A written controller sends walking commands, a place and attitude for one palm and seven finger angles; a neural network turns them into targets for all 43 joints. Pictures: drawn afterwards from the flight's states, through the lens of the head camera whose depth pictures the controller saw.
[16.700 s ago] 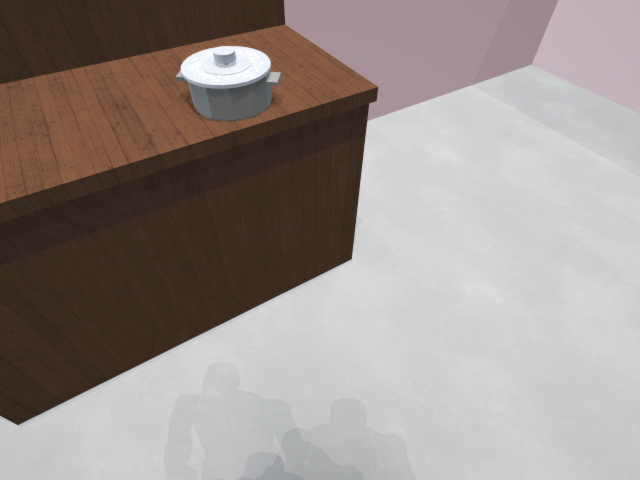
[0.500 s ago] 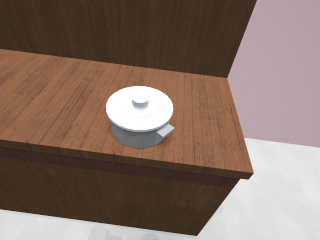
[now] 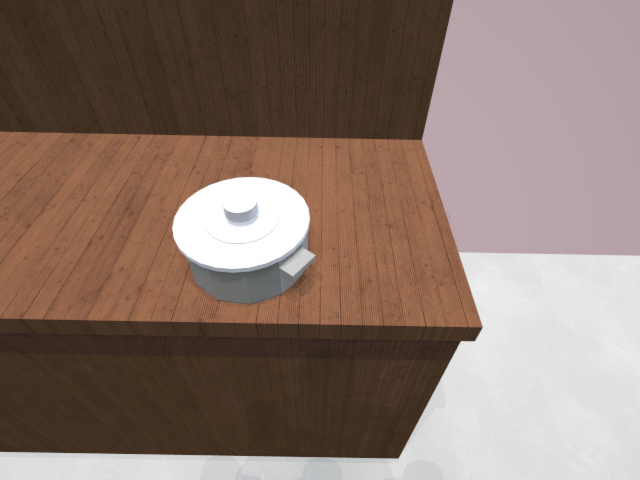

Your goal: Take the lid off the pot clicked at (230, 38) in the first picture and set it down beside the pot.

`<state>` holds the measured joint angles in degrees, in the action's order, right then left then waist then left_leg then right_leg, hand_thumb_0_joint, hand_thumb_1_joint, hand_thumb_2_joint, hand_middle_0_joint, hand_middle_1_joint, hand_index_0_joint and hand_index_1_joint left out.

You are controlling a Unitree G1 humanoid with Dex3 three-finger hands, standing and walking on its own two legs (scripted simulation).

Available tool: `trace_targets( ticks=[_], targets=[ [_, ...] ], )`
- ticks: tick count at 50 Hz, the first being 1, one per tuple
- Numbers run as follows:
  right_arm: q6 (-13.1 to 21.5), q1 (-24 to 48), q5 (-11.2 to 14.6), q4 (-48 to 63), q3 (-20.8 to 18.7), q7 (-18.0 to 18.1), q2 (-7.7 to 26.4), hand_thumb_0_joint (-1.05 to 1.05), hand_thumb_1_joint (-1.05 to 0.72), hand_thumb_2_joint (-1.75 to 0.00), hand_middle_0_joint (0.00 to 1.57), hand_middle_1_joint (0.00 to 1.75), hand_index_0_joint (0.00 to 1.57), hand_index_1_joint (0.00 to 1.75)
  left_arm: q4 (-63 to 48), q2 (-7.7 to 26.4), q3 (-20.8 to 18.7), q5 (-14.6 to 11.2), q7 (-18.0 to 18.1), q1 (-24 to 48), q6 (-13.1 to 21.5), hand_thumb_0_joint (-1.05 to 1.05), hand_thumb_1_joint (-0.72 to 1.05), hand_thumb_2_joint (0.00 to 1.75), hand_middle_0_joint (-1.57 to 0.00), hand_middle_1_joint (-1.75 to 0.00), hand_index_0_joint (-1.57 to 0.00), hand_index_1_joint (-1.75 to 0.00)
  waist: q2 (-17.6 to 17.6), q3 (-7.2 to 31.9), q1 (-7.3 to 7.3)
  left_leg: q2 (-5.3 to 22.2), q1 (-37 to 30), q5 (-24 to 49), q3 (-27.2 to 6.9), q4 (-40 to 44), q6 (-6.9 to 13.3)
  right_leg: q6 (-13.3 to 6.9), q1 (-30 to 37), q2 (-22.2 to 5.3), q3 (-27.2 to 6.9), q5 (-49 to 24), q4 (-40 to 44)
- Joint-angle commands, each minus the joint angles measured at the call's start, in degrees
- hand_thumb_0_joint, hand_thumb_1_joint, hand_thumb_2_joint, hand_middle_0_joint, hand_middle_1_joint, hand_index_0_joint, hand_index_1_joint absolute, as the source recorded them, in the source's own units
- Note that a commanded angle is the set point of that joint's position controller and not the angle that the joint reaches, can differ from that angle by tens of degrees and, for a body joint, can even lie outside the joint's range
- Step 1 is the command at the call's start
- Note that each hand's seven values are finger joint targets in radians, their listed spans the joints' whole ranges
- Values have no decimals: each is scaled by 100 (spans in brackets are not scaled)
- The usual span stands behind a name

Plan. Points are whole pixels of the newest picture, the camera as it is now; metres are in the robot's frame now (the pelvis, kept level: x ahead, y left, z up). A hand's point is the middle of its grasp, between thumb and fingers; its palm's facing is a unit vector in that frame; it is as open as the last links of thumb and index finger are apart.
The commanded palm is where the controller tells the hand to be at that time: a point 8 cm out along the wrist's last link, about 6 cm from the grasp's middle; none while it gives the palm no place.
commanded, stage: come to a stop and stand still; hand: left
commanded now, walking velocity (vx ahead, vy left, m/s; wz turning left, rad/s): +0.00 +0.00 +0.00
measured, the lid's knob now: (240, 206) +0.47 +0.13 +0.10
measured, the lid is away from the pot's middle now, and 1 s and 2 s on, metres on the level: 0.00 0.00 0.00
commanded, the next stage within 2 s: look again from close up in 0.40 s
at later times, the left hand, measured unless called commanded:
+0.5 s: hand out of the picture -0.04 +0.11 -0.17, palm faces +0.08 -0.99 -0.14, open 7.4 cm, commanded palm none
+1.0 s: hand out of the picture +0.03 +0.17 -0.17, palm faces +0.03 -0.96 -0.26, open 7.4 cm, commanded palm none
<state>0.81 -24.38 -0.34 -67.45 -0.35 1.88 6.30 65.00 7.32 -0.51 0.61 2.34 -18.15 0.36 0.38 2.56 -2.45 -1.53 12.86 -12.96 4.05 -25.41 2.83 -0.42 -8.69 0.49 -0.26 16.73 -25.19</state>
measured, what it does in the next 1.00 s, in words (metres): stands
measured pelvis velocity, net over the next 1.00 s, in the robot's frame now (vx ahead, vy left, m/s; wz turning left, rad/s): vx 0.00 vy -0.02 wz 0.01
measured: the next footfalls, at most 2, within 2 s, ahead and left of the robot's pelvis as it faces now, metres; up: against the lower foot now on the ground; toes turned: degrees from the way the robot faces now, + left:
none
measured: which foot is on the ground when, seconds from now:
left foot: down 0.00-1.00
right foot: down 0.00-1.00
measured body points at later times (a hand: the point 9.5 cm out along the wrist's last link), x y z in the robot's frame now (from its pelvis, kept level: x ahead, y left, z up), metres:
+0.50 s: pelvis +0.01 -0.03 +0.00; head +0.00 -0.03 +0.45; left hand -0.04 +0.16 -0.16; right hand +0.00 -0.24 -0.16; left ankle +0.01 +0.09 -0.74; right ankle -0.04 -0.12 -0.74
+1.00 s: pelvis +0.00 -0.02 +0.00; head +0.02 -0.04 +0.44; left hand +0.03 +0.22 -0.15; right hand +0.03 -0.24 -0.18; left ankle +0.01 +0.09 -0.74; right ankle -0.04 -0.11 -0.74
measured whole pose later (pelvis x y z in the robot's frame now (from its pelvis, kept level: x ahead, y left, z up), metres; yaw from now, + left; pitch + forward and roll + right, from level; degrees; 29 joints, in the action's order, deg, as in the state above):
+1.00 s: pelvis +0.00 -0.02 +0.00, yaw +1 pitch -1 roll +1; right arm 0.3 -13.2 -1.1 -61.5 -0.7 1.1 11.1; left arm 60.4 7.9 0.4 0.3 3.1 -14.0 1.5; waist 3.5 -2.9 -0.6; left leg -1.1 13.1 -14.5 3.1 -28.1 1.7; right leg -1.7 -9.1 0.9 0.7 19.2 -28.8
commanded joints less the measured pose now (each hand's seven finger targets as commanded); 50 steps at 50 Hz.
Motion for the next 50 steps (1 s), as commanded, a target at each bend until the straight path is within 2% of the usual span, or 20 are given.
trace_targets(
  ticks=[1,6,9,10,14,19,20,24,25,26,28,30,32,35,38,41,44,45,49,50],
  targets=[
    [105,-277,8,45,-39,43,361,0,-90,-90,20,30,20,30,-47,332,9,-43,22,-424,118,0,90,90,-20,-30,-20,-30,-33,-771,121,692,-57,591,-779,576,-54,-199,-332,-582,-459,-1070,638],
    [82,-215,15,0,-30,57,351,0,-90,-90,20,30,20,30,12,316,28,-39,38,-497,148,0,90,90,-20,-30,-20,-30,-141,-932,135,682,-129,579,-721,566,-76,-196,-357,-606,-490,-1159,764],
    [81,-165,13,0,-28,59,332,0,-90,-90,20,30,20,30,33,306,31,-34,46,-575,176,0,90,90,-20,-30,-20,-30,-118,-824,141,696,-279,684,-699,548,-79,-194,-320,-621,-508,-1312,785],
    [77,-144,25,10,-26,60,330,0,-90,-90,20,30,20,30,34,327,33,-37,44,-584,173,0,90,90,-20,-30,-20,-30,-251,-852,158,700,-228,637,-686,528,-70,-183,-281,-605,-488,-1317,825],
    [83,-37,14,51,-31,65,364,0,-90,-90,20,30,20,30,43,280,29,-23,52,-657,203,0,90,90,-20,-30,-20,-30,-82,-750,150,714,-406,770,-676,519,-92,-194,-309,-631,-531,-1497,809],
    [96,91,18,81,-25,71,402,0,-90,-90,20,30,20,30,60,275,26,-14,60,-754,226,0,90,90,-20,-30,-20,-30,-137,-640,171,739,-501,944,-669,497,-95,-177,-199,-667,-511,-1834,796],
    [91,121,29,86,-18,72,382,0,-90,-90,20,30,20,30,54,299,26,-19,53,-744,213,0,90,90,-20,-30,-20,-30,-232,-750,187,730,-402,842,-667,496,-88,-159,-200,-636,-481,-1743,843],
    [88,131,10,102,-12,73,414,0,-90,-90,20,30,20,30,75,289,23,-9,63,-790,222,0,90,90,-20,-30,-20,-30,-56,-671,182,735,-493,951,-666,508,-106,-183,-174,-661,-511,-1840,820],
    [70,423,-131,894,-66,-26,523,0,-90,-90,20,30,20,30,-520,902,71,17,38,-480,338,0,90,90,-20,-30,-20,-30,-144,-1364,19,240,-384,1341,-869,404,11,-328,-1048,-196,-434,-1387,324],
    [97,484,-74,869,-161,-14,485,0,-90,-90,20,30,20,30,-444,338,70,-10,45,-579,230,0,90,90,-20,-30,-20,-30,152,-1234,226,667,-181,483,-772,225,-91,-339,-1230,-469,-474,-187,406],
    [75,556,-55,901,-105,-18,424,0,-90,-90,20,30,20,30,-412,458,113,-25,45,-690,269,0,90,90,-20,-30,-20,-30,295,-887,215,540,-209,486,-798,77,-80,-418,-886,-573,-707,-579,663],
    [30,568,-59,950,-127,-7,433,0,-90,-90,20,30,20,30,-455,633,47,-58,63,-543,265,0,90,90,-20,-30,-20,-30,97,-542,146,502,-304,485,-768,-87,-97,-396,-677,-668,-806,-784,700],
    [14,601,-75,947,-127,-15,517,0,-90,-90,20,30,20,30,-459,577,45,-70,78,-432,274,0,90,90,-20,-30,-20,-30,71,-452,139,477,-293,464,-757,-173,-100,-416,-588,-684,-852,-867,681],
    [-21,634,-76,928,-137,-30,616,0,-90,-90,20,30,20,30,-484,657,11,-69,86,-293,244,0,90,90,-20,-30,-20,-30,-130,-606,143,466,-198,329,-750,-159,-115,-400,-642,-713,-825,-685,728],
    [-12,666,-87,869,-133,-45,710,0,-90,-90,20,30,20,30,-520,608,10,-52,105,-192,238,0,90,90,-20,-30,-20,-30,-217,-697,130,493,-180,488,-757,-156,-117,-373,-644,-667,-760,-923,572],
    [1,730,-90,843,-124,-45,811,0,-90,-90,20,30,20,30,-563,646,-1,-52,104,-102,196,0,90,90,-20,-30,-20,-30,3,-700,169,564,-223,649,-807,-31,-81,-332,-641,-595,-614,-953,370],
    [28,785,-83,800,-117,-45,854,0,-90,-90,20,30,20,30,-592,655,-2,-46,114,-74,195,0,90,90,-20,-30,-20,-30,-179,-555,193,611,-313,951,-839,10,-42,-287,-504,-576,-569,-1242,223],
    [33,800,-82,823,-119,-44,882,0,-90,-90,20,30,20,30,-617,713,-13,-46,104,-46,168,0,90,90,-20,-30,-20,-30,-115,-502,214,633,-366,979,-854,68,-23,-278,-490,-576,-515,-1166,191],
    [35,908,-79,783,-116,-49,910,0,-90,-90,20,30,20,30,-659,720,-7,-35,113,8,166,0,90,90,-20,-30,-20,-30,-213,-533,220,634,-418,1121,-843,84,-22,-235,-493,-608,-544,-1316,165],
    [36,906,-78,801,-111,-47,937,0,-90,-90,20,30,20,30,-682,776,-18,-39,102,50,138,0,90,90,-20,-30,-20,-30,-75,-502,229,649,-441,1086,-849,127,-13,-242,-489,-587,-520,-1187,145]
  ],
)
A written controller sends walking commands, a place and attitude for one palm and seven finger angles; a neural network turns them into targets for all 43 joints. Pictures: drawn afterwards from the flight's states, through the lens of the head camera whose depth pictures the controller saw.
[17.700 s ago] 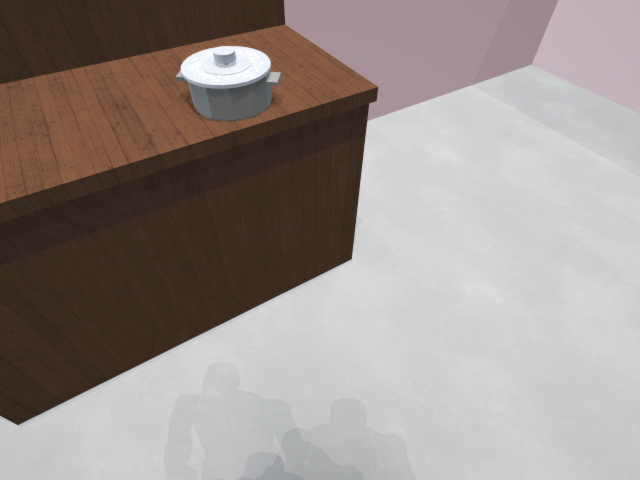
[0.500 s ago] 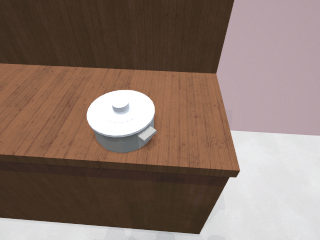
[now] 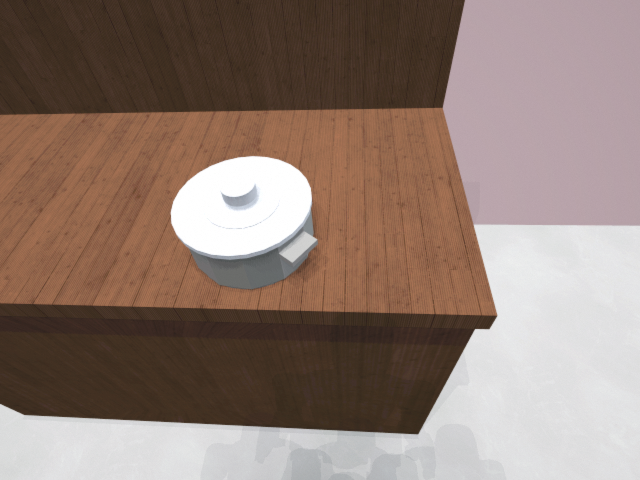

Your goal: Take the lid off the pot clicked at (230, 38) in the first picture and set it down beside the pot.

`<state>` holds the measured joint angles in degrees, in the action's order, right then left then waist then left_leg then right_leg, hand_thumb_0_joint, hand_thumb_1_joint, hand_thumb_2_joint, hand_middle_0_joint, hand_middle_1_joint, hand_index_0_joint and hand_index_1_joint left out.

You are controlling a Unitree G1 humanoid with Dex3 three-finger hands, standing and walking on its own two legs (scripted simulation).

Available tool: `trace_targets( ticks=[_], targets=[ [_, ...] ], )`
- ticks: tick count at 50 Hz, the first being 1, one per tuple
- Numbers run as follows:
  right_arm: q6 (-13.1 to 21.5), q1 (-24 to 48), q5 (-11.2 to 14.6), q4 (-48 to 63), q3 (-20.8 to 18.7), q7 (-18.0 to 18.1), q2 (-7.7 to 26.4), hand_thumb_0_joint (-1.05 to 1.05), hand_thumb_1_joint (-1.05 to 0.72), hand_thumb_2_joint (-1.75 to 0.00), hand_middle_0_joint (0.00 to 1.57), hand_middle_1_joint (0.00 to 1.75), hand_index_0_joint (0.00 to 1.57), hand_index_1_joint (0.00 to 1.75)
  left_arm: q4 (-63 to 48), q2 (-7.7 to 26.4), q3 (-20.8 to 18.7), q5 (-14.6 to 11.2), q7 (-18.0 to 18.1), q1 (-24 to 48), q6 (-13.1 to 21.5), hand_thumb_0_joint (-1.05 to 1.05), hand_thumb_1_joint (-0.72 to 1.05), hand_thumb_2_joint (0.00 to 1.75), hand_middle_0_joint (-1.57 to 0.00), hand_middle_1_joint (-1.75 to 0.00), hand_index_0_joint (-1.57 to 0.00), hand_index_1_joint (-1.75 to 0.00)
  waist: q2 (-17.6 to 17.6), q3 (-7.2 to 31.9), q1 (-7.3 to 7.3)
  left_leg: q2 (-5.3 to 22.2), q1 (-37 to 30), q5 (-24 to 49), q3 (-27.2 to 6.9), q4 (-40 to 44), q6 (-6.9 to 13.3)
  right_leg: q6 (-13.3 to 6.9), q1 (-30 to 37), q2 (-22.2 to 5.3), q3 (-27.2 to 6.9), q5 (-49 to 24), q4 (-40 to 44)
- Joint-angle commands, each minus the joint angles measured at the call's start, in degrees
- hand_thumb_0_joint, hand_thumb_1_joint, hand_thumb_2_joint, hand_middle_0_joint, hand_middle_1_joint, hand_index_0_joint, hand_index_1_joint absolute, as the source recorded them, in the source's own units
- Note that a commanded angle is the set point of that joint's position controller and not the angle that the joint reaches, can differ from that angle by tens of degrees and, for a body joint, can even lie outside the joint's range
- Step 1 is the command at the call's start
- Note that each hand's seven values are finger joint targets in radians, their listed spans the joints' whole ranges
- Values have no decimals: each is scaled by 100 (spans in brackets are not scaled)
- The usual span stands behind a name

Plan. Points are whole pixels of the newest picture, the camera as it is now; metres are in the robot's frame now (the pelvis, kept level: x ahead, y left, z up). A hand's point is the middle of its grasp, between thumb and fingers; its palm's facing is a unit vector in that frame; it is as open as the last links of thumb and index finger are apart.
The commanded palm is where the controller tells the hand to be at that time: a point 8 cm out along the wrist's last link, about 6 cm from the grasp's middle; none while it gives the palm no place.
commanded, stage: look again from close up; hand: left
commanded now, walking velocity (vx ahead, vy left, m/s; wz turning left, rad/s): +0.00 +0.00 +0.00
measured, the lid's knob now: (238, 189) +0.47 +0.14 +0.10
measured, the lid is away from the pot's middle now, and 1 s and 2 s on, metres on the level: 0.00 0.00 0.00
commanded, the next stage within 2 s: lift the closed hand beside the body in 0.50 s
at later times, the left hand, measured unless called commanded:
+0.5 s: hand out of the picture +0.02 +0.19 -0.17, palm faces +0.00 -0.97 -0.24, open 7.4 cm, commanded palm none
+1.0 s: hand out of the picture +0.10 +0.22 -0.03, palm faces +0.23 -0.93 -0.30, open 4.5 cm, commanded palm +0.07 +0.26 +0.01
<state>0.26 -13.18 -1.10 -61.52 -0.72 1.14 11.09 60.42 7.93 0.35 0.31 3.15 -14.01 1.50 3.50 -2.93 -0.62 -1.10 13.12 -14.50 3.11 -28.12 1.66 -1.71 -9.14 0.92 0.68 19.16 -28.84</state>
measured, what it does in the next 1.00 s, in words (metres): stands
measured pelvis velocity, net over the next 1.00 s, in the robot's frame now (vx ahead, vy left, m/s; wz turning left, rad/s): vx -0.02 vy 0.00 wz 0.04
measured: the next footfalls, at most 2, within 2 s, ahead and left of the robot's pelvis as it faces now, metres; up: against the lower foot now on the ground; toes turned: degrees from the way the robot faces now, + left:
none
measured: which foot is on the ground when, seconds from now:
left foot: down 0.00-1.00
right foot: down 0.00-1.00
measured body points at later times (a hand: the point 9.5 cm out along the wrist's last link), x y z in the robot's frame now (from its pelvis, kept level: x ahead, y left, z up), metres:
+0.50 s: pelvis +0.00 +0.01 +0.00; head +0.03 +0.00 +0.45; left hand +0.02 +0.24 -0.15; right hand +0.03 -0.22 -0.16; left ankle +0.01 +0.10 -0.74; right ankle -0.04 -0.10 -0.74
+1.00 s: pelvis -0.02 +0.00 +0.00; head -0.02 +0.00 +0.45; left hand +0.09 +0.27 -0.01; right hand +0.19 -0.23 -0.06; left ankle +0.01 +0.10 -0.74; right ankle -0.04 -0.10 -0.74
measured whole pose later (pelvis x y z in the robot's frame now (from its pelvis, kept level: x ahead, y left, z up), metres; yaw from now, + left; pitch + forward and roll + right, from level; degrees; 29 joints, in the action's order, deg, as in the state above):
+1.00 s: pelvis -0.02 +0.00 +0.00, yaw +2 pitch -1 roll -1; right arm 6.7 -8.3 1.4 -34.1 -2.1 0.0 14.6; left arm 4.0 12.4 -3.7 -1.7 5.3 -33.4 2.3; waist 1.6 -0.8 0.7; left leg -1.0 13.5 -11.3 0.9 -26.0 2.0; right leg -1.3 -7.3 1.3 2.9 15.0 -23.5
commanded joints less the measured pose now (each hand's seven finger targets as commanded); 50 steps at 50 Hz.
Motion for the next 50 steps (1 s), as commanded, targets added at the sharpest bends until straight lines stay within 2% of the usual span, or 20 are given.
trace_targets(
  ticks=[1,10,29,30,31,32,33,34,35,36,37,39,40,41,43,44,45,47,48,50],
  targets=[
    [88,-187,-9,208,-78,27,465,0,-90,-90,20,30,20,30,-241,701,-109,-5,25,-342,18,0,90,90,-20,-30,-20,-30,-392,23,47,606,-455,1221,-766,398,105,-107,-464,-626,-609,-1375,504],
    [105,-131,19,167,-74,34,481,0,-90,-90,20,30,20,30,-288,796,-111,6,27,-350,14,0,90,90,-20,-30,-20,-30,-490,295,64,654,-711,1712,-718,363,116,-63,-275,-700,-609,-1900,477],
    [79,-216,40,45,-39,27,429,0,-90,-90,20,30,20,30,-145,737,-53,26,-8,-510,-29,0,90,90,-20,-30,-20,-30,-355,-66,24,672,-620,903,-753,676,123,-66,-510,-721,-642,-1137,699],
    [168,-421,-72,255,20,-12,356,0,-90,-90,20,30,20,30,-230,1067,15,-19,-1,-424,102,0,90,90,-20,-30,-20,-30,-449,292,-53,418,-1072,1828,-807,678,226,-133,-344,-236,-422,-1086,235],
    [908,489,347,1866,-178,-51,1347,0,-90,-90,20,30,20,30,-5811,2033,-595,-791,300,2697,729,0,90,90,-24,-35,-24,-35,-27,1833,180,-55,-1218,1576,-718,528,-50,11,-368,-138,-85,-1245,560],
    [1387,58,404,1993,-56,117,1047,0,-90,-90,20,30,20,30,-5840,1323,87,-654,480,717,460,0,90,90,-29,-40,-29,-40,34,2119,-84,171,-1913,2035,-478,608,-206,-111,-24,8,-28,-1760,436],
    [1456,135,344,1555,-33,175,1000,0,-90,-90,20,30,20,30,-5116,979,-106,-484,611,352,200,0,90,90,-33,-44,-33,-44,62,1730,23,234,-1604,2213,-503,740,-334,-80,-38,-30,21,-1742,377],
    [1496,208,379,1552,-68,135,944,0,-90,-90,20,30,20,30,-4961,414,137,-431,639,-459,6,0,90,90,-38,-49,-38,-49,50,1361,37,232,-1550,2338,-595,811,-307,-67,-118,-33,114,-1638,569],
    [1494,259,316,1633,-104,46,915,0,-90,-90,20,30,20,30,-4410,272,93,-260,677,-1239,-159,0,90,90,-42,-54,-42,-54,-190,829,84,189,-1266,2312,-624,806,-248,-44,-203,-11,231,-1571,738],
    [1431,306,266,1731,-120,-87,905,0,-90,-90,20,30,20,30,-4174,142,199,-111,633,-1357,-190,0,90,90,-46,-59,-46,-59,-531,180,52,177,-887,2153,-617,753,-158,-18,-400,-67,339,-1595,836],
    [1303,396,257,1885,-247,-172,894,0,-90,-90,20,30,20,30,-3891,155,61,-36,543,-1740,-215,0,90,90,-51,-64,-51,-64,-817,-204,120,178,-472,2057,-645,725,-104,-2,-545,-67,400,-1546,880],
    [1074,598,236,2250,-401,-265,925,0,-90,-90,20,30,20,30,-4309,652,-542,-16,416,-2497,-91,0,90,90,-60,-73,-60,-73,-883,-138,306,180,-300,1681,-575,656,-67,27,-514,-98,367,-1321,940],
    [997,690,256,2423,-440,-266,882,0,-90,-90,20,30,20,30,-4517,871,-856,-55,401,-3117,-38,0,90,90,-64,-78,-64,-78,-704,3,479,162,-272,1641,-514,696,-90,-2,-260,-130,343,-1308,983],
    [975,717,262,2691,-419,-292,851,0,-90,-90,20,30,20,30,-5301,1002,-934,-151,350,-3206,62,0,90,90,-68,-83,-68,-83,-522,263,525,139,-333,1502,-484,734,-122,-1,-102,-150,312,-1158,965],
    [959,827,294,3091,-366,-243,801,0,-90,-90,20,30,20,30,-6337,1202,-1012,-236,281,-2844,231,0,90,90,-77,-92,-77,-92,-285,468,433,122,-494,1192,-379,703,-81,17,-143,-151,209,-1009,1010],
    [935,861,290,3212,-327,-205,814,0,-90,-90,20,30,20,30,-6617,1201,-930,-229,267,-2488,284,0,90,90,-82,-97,-82,-97,-145,368,299,117,-552,1033,-334,669,-53,39,-333,-142,166,-947,1070],
    [870,826,272,3248,-327,-152,819,0,-90,-90,20,30,20,30,-6596,1308,-1016,-198,299,-2218,302,0,90,90,-86,-102,-86,-102,-256,235,160,131,-520,768,-327,629,-52,64,-547,-136,186,-792,1151],
    [798,793,244,3400,-267,-78,868,0,-90,-90,20,30,20,30,-6570,1074,-743,-210,272,-1687,333,0,90,90,-95,-112,-95,-112,-282,-143,-16,100,-469,241,-301,568,-21,97,-932,-114,121,-395,1273],
    [777,783,233,3473,-241,-44,871,0,-90,-90,20,30,20,30,-6615,978,-608,-221,256,-1559,346,0,90,90,-99,-116,-99,-116,-254,-170,-45,87,-539,27,-288,556,2,113,-1019,-122,84,-198,1331],
    [778,770,228,3633,-207,36,881,0,-90,-90,20,30,20,30,-7183,1198,-684,-232,271,-1199,420,0,90,90,-108,-126,-108,-126,-182,59,-43,84,-755,-180,-326,534,18,114,-1046,-115,46,0,1398]
  ],
)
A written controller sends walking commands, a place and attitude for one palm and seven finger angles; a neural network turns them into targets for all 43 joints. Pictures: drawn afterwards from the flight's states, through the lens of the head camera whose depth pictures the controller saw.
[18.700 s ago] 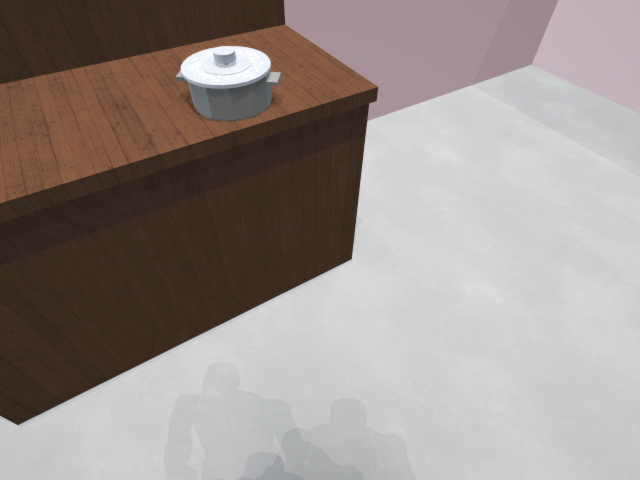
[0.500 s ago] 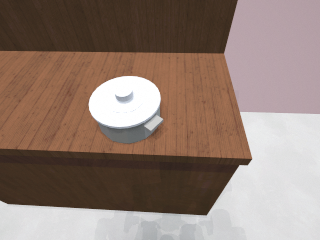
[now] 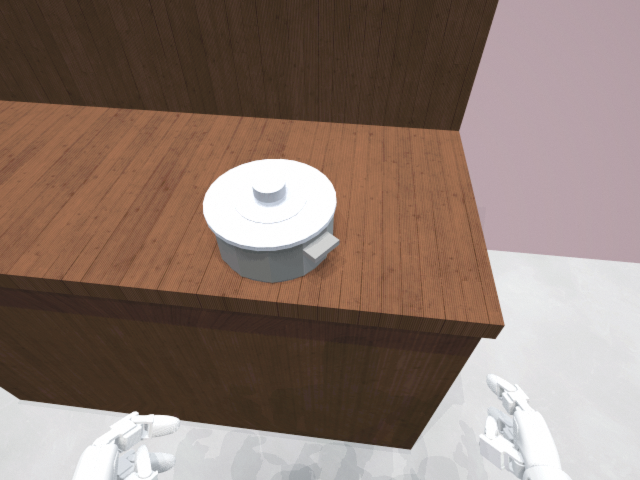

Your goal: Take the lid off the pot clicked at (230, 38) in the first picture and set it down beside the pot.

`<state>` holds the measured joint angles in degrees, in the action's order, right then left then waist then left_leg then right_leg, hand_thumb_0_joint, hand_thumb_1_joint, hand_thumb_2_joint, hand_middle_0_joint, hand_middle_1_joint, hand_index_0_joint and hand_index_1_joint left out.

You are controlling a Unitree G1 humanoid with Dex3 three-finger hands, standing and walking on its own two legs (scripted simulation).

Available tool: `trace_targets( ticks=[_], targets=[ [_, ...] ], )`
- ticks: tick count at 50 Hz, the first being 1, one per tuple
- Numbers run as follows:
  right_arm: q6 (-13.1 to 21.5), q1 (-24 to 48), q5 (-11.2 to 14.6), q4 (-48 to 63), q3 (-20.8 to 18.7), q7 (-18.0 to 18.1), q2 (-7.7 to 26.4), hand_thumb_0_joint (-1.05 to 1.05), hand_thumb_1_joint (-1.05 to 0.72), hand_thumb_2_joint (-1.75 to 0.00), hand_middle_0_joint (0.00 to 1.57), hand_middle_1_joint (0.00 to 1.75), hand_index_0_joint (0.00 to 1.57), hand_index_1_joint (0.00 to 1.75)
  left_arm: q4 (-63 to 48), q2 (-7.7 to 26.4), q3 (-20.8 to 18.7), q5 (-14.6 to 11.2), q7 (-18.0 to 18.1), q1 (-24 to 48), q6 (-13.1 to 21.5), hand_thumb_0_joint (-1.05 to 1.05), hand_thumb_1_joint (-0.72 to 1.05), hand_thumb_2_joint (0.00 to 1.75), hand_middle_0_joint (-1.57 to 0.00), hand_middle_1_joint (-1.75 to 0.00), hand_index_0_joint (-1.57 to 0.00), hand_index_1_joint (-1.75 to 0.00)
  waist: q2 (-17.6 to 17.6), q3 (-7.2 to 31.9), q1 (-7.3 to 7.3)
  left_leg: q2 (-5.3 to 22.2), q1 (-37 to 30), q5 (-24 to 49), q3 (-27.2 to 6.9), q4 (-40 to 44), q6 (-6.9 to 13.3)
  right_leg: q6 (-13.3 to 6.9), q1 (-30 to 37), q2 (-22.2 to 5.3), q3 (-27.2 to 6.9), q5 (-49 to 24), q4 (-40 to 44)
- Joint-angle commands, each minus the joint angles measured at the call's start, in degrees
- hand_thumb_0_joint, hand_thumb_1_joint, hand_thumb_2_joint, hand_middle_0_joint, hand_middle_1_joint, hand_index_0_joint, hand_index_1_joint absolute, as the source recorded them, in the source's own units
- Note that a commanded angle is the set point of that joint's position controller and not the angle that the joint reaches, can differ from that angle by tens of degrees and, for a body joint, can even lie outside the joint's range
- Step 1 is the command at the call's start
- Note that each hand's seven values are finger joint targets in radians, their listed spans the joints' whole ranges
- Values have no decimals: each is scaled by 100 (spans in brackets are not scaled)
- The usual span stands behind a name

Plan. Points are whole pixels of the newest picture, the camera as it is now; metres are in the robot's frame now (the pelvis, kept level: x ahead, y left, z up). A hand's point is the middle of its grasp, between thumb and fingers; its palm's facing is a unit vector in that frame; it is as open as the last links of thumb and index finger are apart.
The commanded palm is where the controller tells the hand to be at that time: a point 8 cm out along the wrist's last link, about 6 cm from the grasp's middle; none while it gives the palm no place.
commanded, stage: lift the closed hand beside the body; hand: left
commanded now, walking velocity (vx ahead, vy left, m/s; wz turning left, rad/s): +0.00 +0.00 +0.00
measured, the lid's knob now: (269, 187) +0.50 +0.12 +0.10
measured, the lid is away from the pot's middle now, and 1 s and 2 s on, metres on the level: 0.00 0.00 0.00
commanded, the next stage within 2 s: raise the hand higher, near the body in 0.22 s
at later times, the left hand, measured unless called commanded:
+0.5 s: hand (113, 440) +0.15 +0.23 +0.04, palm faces +0.23 -0.88 -0.41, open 3.1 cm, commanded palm +0.11 +0.27 +0.08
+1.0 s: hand (98, 391) +0.18 +0.23 +0.11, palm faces +0.29 -0.86 -0.42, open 3.1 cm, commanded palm +0.13 +0.27 +0.14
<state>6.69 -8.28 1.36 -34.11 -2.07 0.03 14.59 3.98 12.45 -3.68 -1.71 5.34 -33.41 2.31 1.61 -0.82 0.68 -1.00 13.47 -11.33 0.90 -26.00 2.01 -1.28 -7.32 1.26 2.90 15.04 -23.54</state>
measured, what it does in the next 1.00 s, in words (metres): stands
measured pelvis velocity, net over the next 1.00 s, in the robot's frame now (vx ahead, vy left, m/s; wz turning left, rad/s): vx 0.02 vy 0.00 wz -0.02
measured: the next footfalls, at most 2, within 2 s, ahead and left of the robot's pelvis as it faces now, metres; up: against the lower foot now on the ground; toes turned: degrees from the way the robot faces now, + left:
none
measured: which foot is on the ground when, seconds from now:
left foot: down 0.00-1.00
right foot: down 0.00-1.00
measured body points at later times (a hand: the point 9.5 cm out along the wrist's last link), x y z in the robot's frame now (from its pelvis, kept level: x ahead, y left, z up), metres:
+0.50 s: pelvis +0.02 +0.00 +0.00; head +0.02 -0.01 +0.45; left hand +0.14 +0.28 +0.06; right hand +0.19 -0.22 -0.09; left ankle +0.03 +0.09 -0.74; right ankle -0.02 -0.10 -0.74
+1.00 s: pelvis +0.02 +0.00 +0.00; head +0.01 -0.01 +0.45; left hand +0.16 +0.27 +0.13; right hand +0.22 -0.21 -0.07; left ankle +0.03 +0.09 -0.74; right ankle -0.02 -0.10 -0.74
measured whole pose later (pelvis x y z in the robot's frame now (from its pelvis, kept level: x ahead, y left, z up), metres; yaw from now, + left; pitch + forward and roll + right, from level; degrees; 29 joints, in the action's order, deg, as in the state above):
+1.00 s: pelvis +0.02 +0.00 +0.00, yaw -1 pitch -2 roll -1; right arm 7.1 -10.5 0.4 -34.1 0.3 2.1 12.6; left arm -26.0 18.0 -11.6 -2.0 4.8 -39.1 5.5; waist 3.4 -0.2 4.3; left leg -0.9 10.3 -13.4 1.8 -25.9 2.2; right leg -1.0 -3.8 1.4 1.9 15.9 -21.9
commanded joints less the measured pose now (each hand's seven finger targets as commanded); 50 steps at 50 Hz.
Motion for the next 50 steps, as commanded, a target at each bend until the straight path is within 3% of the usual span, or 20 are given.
trace_targets(
  ticks=[1,4,5,8,10,14,15,18,24,25,28,29,31,35,38,40,41,45,48,50],
  targets=[
    [165,256,-37,949,-70,187,535,0,-90,-90,20,30,20,30,-1883,757,-275,-57,64,751,366,0,90,90,-112,-131,-112,-131,128,120,-121,59,-913,-472,-102,332,-1,59,-1070,-155,-210,409,878],
    [240,244,-84,984,-20,266,539,0,-90,-90,20,30,20,30,-2360,901,-433,-87,116,289,320,0,90,90,-126,-145,-126,-145,257,553,31,79,-1139,27,-134,400,12,11,-686,-124,-184,-19,769],
    [210,228,-88,928,-28,269,535,0,-90,-90,20,30,20,30,-2078,1042,-661,-63,143,-12,247,0,90,90,-130,-150,-130,-150,77,453,50,81,-1053,62,-131,371,2,18,-714,-108,-135,-32,778],
    [100,296,-75,878,-64,285,508,0,-90,-90,20,30,20,30,-1702,722,-589,-105,64,-363,185,0,90,90,-130,-150,-130,-150,-376,-26,57,99,-860,321,-114,357,28,48,-757,-110,-92,-339,797],
    [72,360,-88,884,-75,273,545,0,-90,-90,20,30,20,30,-2026,1123,-969,-79,61,-463,220,0,90,90,-130,-150,-130,-150,-42,145,173,90,-935,546,-85,353,14,28,-620,-124,-104,-546,769],
    [214,409,-133,906,15,267,459,0,-90,-90,20,30,20,30,-3073,1276,-1037,-61,64,-460,323,0,90,90,-130,-150,-130,-150,406,494,262,121,-1123,1101,-133,403,12,-11,-351,-108,-99,-956,655],
    [200,437,-135,841,0,258,454,0,-90,-90,20,30,20,30,-2937,1405,-1241,-43,86,-627,273,0,90,90,-130,-150,-130,-150,281,355,283,133,-1065,1148,-135,387,-2,-11,-375,-93,-71,-986,685],
    [126,416,-88,776,-71,266,394,0,-90,-90,20,30,20,30,-2238,764,-853,-82,-23,-1099,210,0,90,90,-130,-150,-130,-150,-421,-28,191,191,-920,1074,-129,361,31,58,-515,-79,8,-1033,663],
    [301,395,-126,878,-60,245,453,0,-90,-90,20,30,20,30,-3696,1356,-1179,2,15,-987,444,0,90,90,-130,-150,-130,-150,233,836,342,197,-1206,1669,-122,282,22,69,-222,-107,-56,-1375,495],
    [297,403,-123,831,-65,251,454,0,-90,-90,20,30,20,30,-3654,1549,-1414,14,64,-983,412,0,90,90,-130,-150,-130,-150,167,720,347,206,-1171,1610,-132,268,-1,53,-269,-87,-68,-1317,527],
    [241,409,-71,769,-98,282,361,0,-90,-90,20,30,20,30,-3149,991,-1105,-54,10,-1296,400,0,90,90,-130,-150,-130,-150,-271,117,259,233,-1010,1372,-117,275,22,62,-502,-92,-2,-1198,581],
    [213,460,-83,737,-125,293,421,0,-90,-90,20,30,20,30,-2962,1057,-1159,-38,-6,-1238,403,0,90,90,-130,-150,-130,-150,-280,80,271,222,-1016,1288,-75,255,40,76,-597,-93,-29,-1194,610],
    [227,400,-53,845,-121,271,413,0,-90,-90,20,30,20,30,-3424,955,-984,-55,-51,-1104,493,0,90,90,-130,-150,-130,-150,-146,205,238,236,-1075,1245,-81,260,35,78,-516,-115,-45,-1138,579],
    [383,380,-105,881,-55,278,469,0,-90,-90,20,30,20,30,-4269,1543,-1403,20,78,-913,560,0,90,90,-130,-150,-130,-150,454,727,351,253,-1284,1689,-137,220,-4,66,-317,-95,-77,-1291,494],
    [339,367,-76,819,-87,278,372,0,-90,-90,20,30,20,30,-3818,1119,-1213,-39,47,-1195,530,0,90,90,-130,-150,-130,-150,-52,284,293,286,-1139,1605,-119,237,5,58,-440,-100,-8,-1307,516],
    [230,446,-78,768,-126,263,416,0,-90,-90,20,30,20,30,-3386,1270,-1492,-44,16,-1238,502,0,90,90,-130,-150,-130,-150,-325,78,336,264,-1046,1418,-81,244,9,46,-541,-65,-42,-1289,605],
    [221,409,-45,858,-100,255,383,0,-90,-90,20,30,20,30,-3665,1056,-1210,-79,-34,-1039,561,0,90,90,-130,-150,-130,-150,-204,89,263,277,-1043,1305,-64,261,9,57,-509,-109,-58,-1227,570],
    [353,413,-97,926,-18,257,461,0,-90,-90,20,30,20,30,-4536,1555,-1475,-22,35,-373,717,0,90,90,-130,-150,-130,-150,404,453,310,262,-1218,1237,-121,243,-8,47,-454,-95,-126,-1056,586],
    [343,390,-77,886,-11,280,364,0,-90,-90,20,30,20,30,-4241,1285,-1373,-97,61,-528,671,0,90,90,-130,-150,-130,-150,8,203,274,288,-1120,1031,-139,293,0,40,-489,-97,-83,-908,629],
    [264,465,-88,794,-49,276,414,0,-90,-90,20,30,20,30,-3757,1455,-1698,-81,50,-629,649,0,90,90,-130,-150,-130,-150,-174,31,333,259,-1064,898,-85,296,4,20,-593,-67,-120,-850,748]
  ],
)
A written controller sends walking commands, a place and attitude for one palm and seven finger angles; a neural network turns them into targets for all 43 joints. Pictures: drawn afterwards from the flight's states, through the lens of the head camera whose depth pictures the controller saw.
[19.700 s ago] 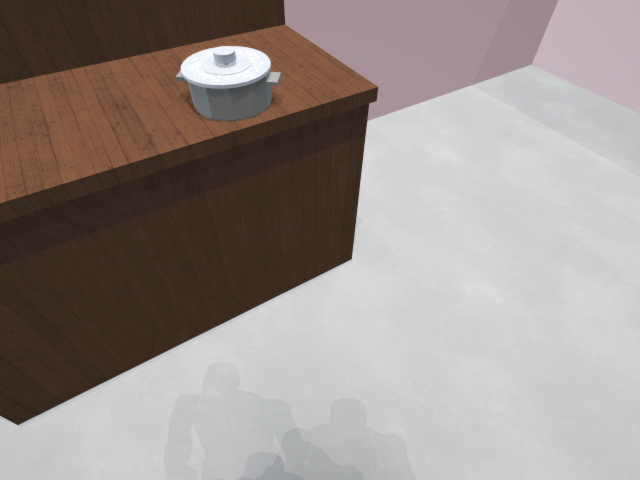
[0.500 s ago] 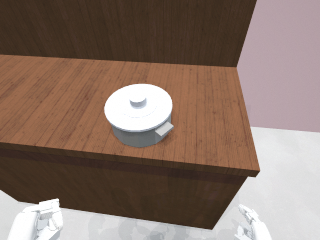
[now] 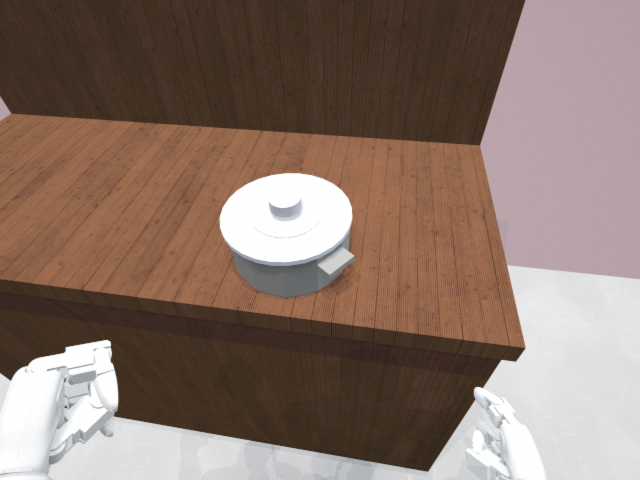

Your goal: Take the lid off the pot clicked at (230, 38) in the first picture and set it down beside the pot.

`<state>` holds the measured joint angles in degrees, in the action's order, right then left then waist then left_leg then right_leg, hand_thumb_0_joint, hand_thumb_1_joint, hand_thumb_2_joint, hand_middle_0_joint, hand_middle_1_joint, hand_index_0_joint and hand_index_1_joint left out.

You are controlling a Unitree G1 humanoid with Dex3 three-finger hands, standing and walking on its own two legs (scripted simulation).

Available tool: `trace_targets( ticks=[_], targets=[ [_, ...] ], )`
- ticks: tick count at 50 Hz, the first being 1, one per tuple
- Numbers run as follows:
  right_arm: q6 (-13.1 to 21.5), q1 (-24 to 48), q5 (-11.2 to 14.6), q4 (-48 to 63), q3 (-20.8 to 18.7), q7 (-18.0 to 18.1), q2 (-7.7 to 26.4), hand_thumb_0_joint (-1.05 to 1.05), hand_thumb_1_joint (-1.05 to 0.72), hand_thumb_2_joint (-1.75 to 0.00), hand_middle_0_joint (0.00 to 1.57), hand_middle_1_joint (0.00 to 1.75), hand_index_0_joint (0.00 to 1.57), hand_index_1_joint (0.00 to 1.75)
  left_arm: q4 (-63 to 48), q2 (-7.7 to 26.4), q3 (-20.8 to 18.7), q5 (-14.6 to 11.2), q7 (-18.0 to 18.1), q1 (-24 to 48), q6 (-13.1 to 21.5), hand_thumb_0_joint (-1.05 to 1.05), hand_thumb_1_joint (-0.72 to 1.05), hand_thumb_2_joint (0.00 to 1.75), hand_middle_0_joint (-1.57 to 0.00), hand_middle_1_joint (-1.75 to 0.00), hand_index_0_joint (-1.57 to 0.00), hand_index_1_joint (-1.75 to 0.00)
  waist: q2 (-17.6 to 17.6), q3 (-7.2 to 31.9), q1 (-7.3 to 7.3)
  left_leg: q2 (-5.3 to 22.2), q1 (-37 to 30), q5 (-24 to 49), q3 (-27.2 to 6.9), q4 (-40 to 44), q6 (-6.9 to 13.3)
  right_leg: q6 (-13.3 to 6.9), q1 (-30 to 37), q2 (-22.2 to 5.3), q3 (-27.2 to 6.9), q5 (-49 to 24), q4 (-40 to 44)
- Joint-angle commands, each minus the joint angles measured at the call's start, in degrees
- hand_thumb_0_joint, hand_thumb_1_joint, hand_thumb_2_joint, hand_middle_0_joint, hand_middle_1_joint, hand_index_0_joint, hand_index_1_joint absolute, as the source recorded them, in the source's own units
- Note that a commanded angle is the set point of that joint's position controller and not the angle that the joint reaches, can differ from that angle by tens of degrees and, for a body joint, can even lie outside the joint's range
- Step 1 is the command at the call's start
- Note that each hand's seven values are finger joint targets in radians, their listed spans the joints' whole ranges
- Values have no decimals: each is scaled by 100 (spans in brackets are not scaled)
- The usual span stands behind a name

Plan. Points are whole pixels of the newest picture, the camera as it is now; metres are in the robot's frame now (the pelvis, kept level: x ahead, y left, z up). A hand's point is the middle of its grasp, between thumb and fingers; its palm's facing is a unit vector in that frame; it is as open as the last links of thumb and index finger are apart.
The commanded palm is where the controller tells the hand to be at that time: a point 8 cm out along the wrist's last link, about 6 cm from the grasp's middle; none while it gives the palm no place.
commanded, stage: raise the hand higher, near the body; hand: left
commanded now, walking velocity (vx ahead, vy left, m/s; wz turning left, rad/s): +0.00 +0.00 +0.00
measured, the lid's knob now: (285, 201) +0.47 +0.12 +0.10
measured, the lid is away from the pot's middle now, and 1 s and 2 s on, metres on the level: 0.00 0.00 0.00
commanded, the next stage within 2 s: reach forward and open the fingers in 0.10 s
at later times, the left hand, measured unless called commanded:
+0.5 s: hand (74, 379) +0.17 +0.27 +0.12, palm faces -0.06 -0.07 -1.00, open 2.9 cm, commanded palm +0.15 +0.26 +0.18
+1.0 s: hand (75, 336) +0.20 +0.28 +0.14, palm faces -0.14 +0.02 -0.99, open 7.8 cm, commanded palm +0.18 +0.26 +0.21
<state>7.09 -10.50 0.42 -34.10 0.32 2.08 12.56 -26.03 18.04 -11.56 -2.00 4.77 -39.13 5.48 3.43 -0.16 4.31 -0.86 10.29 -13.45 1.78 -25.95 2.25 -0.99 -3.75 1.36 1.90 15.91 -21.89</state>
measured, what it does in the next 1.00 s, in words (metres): shifts its weight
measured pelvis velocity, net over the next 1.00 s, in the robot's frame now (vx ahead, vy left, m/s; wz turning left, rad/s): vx -0.06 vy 0.01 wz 0.03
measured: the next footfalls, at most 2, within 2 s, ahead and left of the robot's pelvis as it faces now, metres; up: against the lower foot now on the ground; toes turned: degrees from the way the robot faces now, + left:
none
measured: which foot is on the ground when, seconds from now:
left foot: down 0.00-1.00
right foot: down 0.00-1.00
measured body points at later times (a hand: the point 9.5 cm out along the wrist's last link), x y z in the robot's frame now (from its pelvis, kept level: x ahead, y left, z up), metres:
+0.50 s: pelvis -0.02 +0.00 -0.01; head -0.02 -0.04 +0.44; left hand +0.17 +0.27 +0.17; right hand +0.19 -0.23 -0.11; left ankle +0.01 +0.09 -0.74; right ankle -0.04 -0.11 -0.74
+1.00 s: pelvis -0.06 +0.01 +0.00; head -0.05 -0.01 +0.45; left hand +0.20 +0.27 +0.19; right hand +0.17 -0.19 -0.10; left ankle +0.01 +0.09 -0.74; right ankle -0.04 -0.11 -0.74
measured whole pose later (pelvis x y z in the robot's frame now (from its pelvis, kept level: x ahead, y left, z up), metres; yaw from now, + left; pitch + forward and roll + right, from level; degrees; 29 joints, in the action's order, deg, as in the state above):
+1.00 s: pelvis -0.06 +0.01 +0.00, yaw +1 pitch -3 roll -2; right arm -6.2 -4.2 2.6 -34.0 2.1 -0.8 15.8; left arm -12.3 43.3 -2.3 41.6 -18.2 1.3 2.1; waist 6.7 -4.2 5.2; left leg -1.8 14.2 -7.3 0.9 -24.8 3.6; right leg -0.1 -8.1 0.4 3.2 11.3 -22.8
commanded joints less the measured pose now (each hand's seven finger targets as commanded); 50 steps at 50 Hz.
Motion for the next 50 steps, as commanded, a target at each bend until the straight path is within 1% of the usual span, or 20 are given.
trace_targets(
  ticks=[1,6,10,11,13,15,17,19,23,27,28,30,33,34,38,40,41,45,47,50],
  targets=[
    [202,663,42,863,-272,71,568,0,-90,-90,20,30,20,30,-875,681,-669,-107,74,40,355,0,90,90,-130,-150,-130,-150,-422,-62,-90,262,-695,1014,-171,307,-16,11,-913,-115,-21,-862,550],
    [352,673,25,941,-218,74,605,0,-90,-90,20,30,20,30,-1823,972,-743,-88,127,699,537,0,90,90,-130,-150,-130,-150,266,366,-82,256,-876,940,-204,286,-28,11,-791,-144,-98,-743,539],
    [321,707,-6,747,-270,45,637,0,-90,-90,20,30,20,30,-1148,1072,-1123,-76,171,276,491,0,90,90,-130,-150,-130,-150,-289,252,-5,256,-811,1184,-204,282,-27,-19,-759,-93,-46,-1023,536],
    [-72,679,-108,786,-119,-47,1007,0,-90,-90,20,30,20,30,-1079,2382,-760,2293,294,742,25,0,87,91,-129,-146,-129,-146,121,90,-137,120,-110,1391,-165,103,28,44,-1173,9,-187,-1110,-15],
    [-364,801,-73,1029,-186,-146,803,0,-90,-90,20,30,20,30,-1298,1742,-592,2290,322,1168,-228,0,81,94,-127,-139,-127,-139,252,-31,-133,140,115,1395,-114,44,-17,-17,-1271,-19,95,-863,-174],
    [-620,943,-17,1236,-219,-225,913,0,-90,-90,20,30,20,30,-1335,2355,-812,3195,279,454,-548,0,74,98,-124,-132,-124,-132,580,492,163,175,64,1276,-106,-46,-28,-101,-1052,79,-155,-737,-246],
    [-900,1000,-25,1416,-186,-278,1015,0,-90,-90,20,30,20,30,-1783,2849,-900,3658,182,628,-804,0,68,103,-123,-125,-123,-125,459,1221,166,168,-24,1500,-120,-246,-11,-83,-874,47,-195,-934,-415],
    [-1063,1093,0,1395,-175,-271,1036,0,-90,-90,20,30,20,30,-1750,3080,-789,4032,9,1077,-972,0,61,108,-121,-118,-121,-118,274,1340,56,185,-55,1497,-233,-329,15,-34,-1012,17,-192,-966,-395],
    [-1257,1064,214,1157,-212,-229,1056,0,-90,-90,20,30,20,30,84,3058,-571,4182,-739,1171,-1196,0,49,116,-117,-104,-117,-104,-767,270,-71,83,398,895,-272,-152,75,102,-1247,30,-150,-819,-76],
    [-1100,1340,219,1333,-156,-161,1045,0,-90,-90,20,30,20,30,-1066,3569,-406,3980,-1404,2731,-939,0,36,124,-112,-90,-112,-90,108,1197,-33,-45,-254,1386,-379,-144,152,185,-926,-52,-151,-1339,-83],
    [-988,1369,277,1392,-158,-119,957,0,-90,-90,20,30,20,30,-1400,3289,-42,3847,-1494,3019,-858,0,33,125,-111,-86,-111,-86,298,1147,-139,-5,-390,1383,-451,-82,138,199,-884,-46,-120,-1284,-54],
    [-852,1477,190,1375,-74,-80,975,0,-90,-90,20,30,20,30,-1281,3715,-365,3956,-1714,3120,-750,0,27,127,-109,-79,-109,-79,339,1149,-38,-78,-494,1423,-517,-60,160,164,-1023,52,-118,-1236,126],
    [-1047,1117,186,1023,-107,-93,1025,0,-90,-90,20,30,20,30,339,4217,-1025,4170,-1966,2824,-683,0,18,130,-105,-68,-105,-68,-581,491,2,-74,-218,1294,-373,65,150,158,-899,10,-3,-1221,205],
    [-1154,1172,179,945,-85,-115,1075,0,-90,-90,20,30,20,30,482,4501,-1256,4254,-2019,3273,-658,0,15,131,-104,-65,-104,-65,-503,525,77,-110,-213,1250,-355,121,133,143,-925,4,8,-1096,269],
    [-1036,1390,272,1208,-126,-249,901,0,-90,-90,20,30,20,30,-356,3275,-134,3734,-2077,4153,-385,0,4,134,-99,-51,-99,-51,523,814,-73,-69,-749,1056,-368,296,107,110,-846,45,34,-736,380],
    [-870,1641,245,1344,-69,-300,815,0,-90,-90,20,30,20,30,-622,2804,340,3658,-2174,4059,-383,0,-2,135,-96,-44,-96,-44,505,1030,-51,-123,-921,1051,-455,301,117,101,-988,138,-16,-719,478],
    [-898,1304,257,1216,-155,-288,885,0,-90,-90,20,30,20,30,-421,2820,335,3641,-2171,3944,-368,0,-4,136,-95,-40,-95,-40,18,957,-120,-48,-907,968,-462,369,109,133,-864,128,78,-687,450],
    [-1025,1513,177,900,-81,-237,1043,0,-90,-90,20,30,20,30,344,4834,-1104,4609,-2006,5247,-529,0,-16,140,-90,-26,-90,-26,173,971,98,-31,-462,514,-508,556,92,-20,-739,169,-120,-170,406],
    [-1071,1463,215,846,-54,-213,943,0,-90,-90,20,30,20,30,660,4551,-829,4605,-1936,6086,-459,0,-22,142,-88,-19,-88,-19,389,937,43,13,-528,404,-485,604,59,-52,-785,80,-64,33,382],
    [-966,1582,273,1100,-94,-369,868,0,-90,-90,20,30,20,30,350,3350,-34,4136,-1999,5674,-548,0,-30,146,-84,-8,-84,-8,691,1145,34,-22,-797,602,-606,666,32,-94,-756,197,-12,-296,322]
  ],
)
